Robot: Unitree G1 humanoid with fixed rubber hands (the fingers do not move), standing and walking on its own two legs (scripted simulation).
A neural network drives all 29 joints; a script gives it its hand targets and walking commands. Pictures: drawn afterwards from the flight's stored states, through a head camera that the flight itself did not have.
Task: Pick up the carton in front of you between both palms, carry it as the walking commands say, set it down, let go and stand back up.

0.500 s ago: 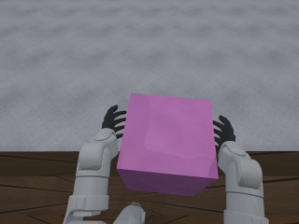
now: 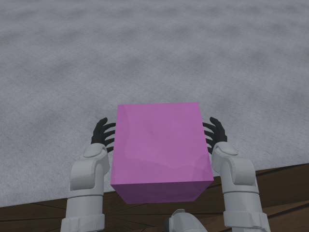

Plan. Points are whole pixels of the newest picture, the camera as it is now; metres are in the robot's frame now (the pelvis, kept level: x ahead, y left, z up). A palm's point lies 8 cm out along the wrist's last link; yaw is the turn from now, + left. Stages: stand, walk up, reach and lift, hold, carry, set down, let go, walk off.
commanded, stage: carry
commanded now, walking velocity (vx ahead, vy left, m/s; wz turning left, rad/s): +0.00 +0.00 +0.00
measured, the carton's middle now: (159, 157) +0.32 -0.02 -0.01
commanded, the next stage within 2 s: none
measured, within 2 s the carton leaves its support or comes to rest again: neither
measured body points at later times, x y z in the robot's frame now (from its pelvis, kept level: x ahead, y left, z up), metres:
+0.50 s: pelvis +0.32 -0.02 -0.18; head +0.33 -0.04 +0.27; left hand +0.64 +0.12 -0.10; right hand +0.64 -0.18 -0.11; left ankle +0.51 +0.08 -0.87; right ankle +0.15 -0.05 -0.81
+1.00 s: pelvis +0.67 -0.05 -0.34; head +0.68 -0.04 +0.11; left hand +1.00 +0.09 -0.28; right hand +0.99 -0.22 -0.26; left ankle +0.47 +0.03 -0.97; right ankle +0.88 -0.18 -1.04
